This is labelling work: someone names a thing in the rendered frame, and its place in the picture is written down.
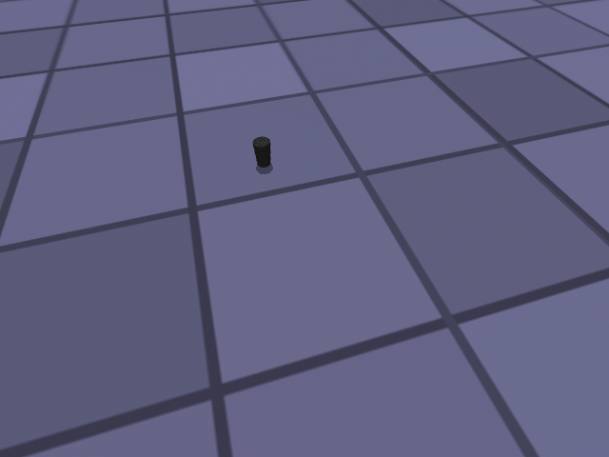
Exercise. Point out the cup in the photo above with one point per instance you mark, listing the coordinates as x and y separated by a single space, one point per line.
261 147

